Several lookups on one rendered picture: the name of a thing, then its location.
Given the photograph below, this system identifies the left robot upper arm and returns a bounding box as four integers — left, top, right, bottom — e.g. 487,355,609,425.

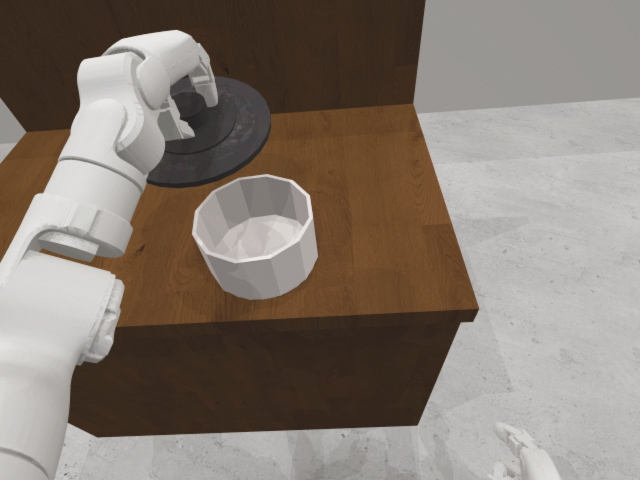
0,250,124,480

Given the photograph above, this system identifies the lid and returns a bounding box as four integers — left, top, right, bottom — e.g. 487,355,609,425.
146,76,271,188

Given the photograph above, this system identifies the robot left hand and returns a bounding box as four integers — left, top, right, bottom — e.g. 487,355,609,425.
106,30,218,141

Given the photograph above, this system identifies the knob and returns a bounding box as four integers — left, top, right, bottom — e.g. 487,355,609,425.
171,92,210,130

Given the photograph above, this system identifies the pot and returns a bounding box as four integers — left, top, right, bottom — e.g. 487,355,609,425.
192,174,318,300

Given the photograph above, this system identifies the table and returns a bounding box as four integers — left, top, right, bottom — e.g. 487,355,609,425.
0,0,479,437

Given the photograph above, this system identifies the robot right hand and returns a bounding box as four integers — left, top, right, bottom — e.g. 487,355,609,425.
487,422,562,480

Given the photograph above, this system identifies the left robot forearm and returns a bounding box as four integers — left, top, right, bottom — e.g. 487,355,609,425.
0,44,170,300

